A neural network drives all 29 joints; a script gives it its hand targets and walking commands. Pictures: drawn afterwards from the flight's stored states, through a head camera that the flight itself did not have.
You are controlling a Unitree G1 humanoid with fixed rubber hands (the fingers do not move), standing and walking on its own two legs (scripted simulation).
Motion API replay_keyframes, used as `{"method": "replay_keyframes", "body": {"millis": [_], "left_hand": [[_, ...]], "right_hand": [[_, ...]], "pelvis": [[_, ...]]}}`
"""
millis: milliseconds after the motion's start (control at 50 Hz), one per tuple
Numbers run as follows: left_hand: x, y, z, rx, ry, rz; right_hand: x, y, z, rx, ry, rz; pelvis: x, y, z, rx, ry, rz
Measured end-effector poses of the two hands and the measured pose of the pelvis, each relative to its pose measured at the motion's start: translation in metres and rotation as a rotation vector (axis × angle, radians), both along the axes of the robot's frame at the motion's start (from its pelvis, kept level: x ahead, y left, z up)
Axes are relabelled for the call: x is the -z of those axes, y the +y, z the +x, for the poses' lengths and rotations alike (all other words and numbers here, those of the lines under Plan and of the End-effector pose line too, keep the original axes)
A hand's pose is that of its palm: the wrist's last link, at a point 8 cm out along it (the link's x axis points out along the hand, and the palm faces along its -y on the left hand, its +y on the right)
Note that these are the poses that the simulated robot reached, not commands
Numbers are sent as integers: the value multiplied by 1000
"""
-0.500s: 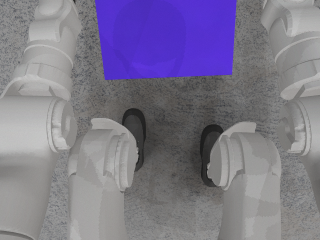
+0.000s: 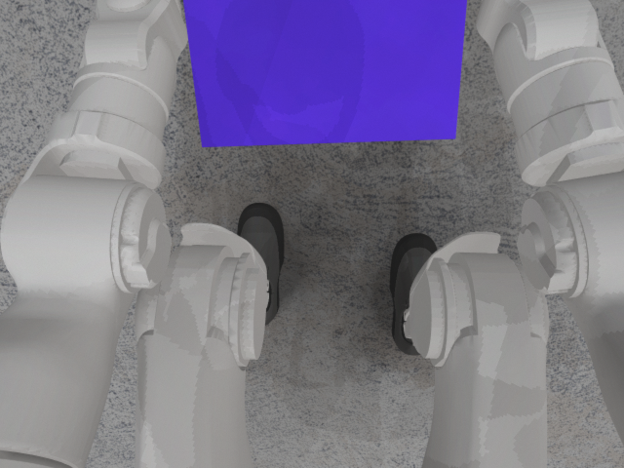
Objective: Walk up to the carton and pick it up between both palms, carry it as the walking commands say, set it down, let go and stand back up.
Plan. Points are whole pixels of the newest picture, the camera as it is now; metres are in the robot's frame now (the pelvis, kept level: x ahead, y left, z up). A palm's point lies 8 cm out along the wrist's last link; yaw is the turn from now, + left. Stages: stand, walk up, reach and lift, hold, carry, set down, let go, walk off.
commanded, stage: reach and lift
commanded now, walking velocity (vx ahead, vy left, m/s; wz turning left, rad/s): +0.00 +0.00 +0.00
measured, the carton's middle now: (325, 34) +0.50 +0.04 -0.25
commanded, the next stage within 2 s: none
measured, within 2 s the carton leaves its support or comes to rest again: leaves its support in 0.60 s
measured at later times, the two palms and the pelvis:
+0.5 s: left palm out of the picture +0.55 +0.19 -0.18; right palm out of the picture +0.56 -0.11 -0.18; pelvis +0.01 +0.00 -0.01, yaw -1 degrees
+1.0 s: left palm out of the picture +0.54 +0.20 -0.12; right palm out of the picture +0.57 -0.10 -0.11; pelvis +0.01 +0.00 +0.01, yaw -1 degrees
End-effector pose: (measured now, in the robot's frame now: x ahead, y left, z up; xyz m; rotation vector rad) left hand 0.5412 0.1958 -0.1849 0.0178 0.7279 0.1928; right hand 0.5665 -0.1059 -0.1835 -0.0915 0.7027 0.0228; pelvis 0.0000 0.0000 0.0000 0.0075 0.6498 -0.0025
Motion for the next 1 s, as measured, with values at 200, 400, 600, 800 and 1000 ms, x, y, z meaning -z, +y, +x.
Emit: {"method": "replay_keyframes", "body": {"millis": [200,400,600,800,1000], "left_hand": [[-1,-6,3,34,26,-18],[-5,-4,5,68,45,-29],[-10,-3,4,60,40,-27],[-39,-7,6,35,-18,-37],[-65,0,1,10,-27,-27]], "right_hand": [[-1,-1,1,4,30,14],[1,-3,-5,14,30,54],[-2,-2,-6,29,24,59],[-41,-3,7,57,-24,42],[-70,5,6,52,-29,36]], "pelvis": [[7,1,3,9,-14,-1],[13,0,8,15,-19,2],[11,-1,10,20,-9,5],[6,-1,8,26,25,6],[-10,1,6,19,73,-3]]}}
